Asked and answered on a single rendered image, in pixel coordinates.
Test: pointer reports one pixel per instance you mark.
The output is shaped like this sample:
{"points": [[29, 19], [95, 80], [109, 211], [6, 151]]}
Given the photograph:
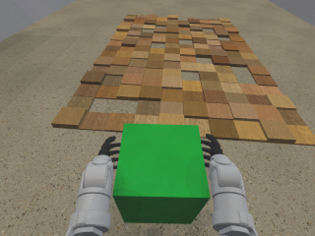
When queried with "left robot forearm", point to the left robot forearm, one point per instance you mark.
{"points": [[91, 216]]}

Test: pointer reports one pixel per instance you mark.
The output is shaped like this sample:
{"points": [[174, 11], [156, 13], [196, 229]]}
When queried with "carton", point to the carton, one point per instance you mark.
{"points": [[161, 174]]}

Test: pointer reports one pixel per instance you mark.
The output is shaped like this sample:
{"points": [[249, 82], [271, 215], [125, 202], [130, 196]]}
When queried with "right robot forearm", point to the right robot forearm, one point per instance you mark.
{"points": [[231, 216]]}

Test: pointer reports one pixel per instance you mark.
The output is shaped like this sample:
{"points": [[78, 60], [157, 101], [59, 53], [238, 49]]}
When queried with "left robot hand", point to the left robot hand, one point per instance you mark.
{"points": [[105, 149]]}

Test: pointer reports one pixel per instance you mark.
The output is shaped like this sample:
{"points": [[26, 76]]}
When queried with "right robot hand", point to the right robot hand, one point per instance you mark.
{"points": [[215, 148]]}

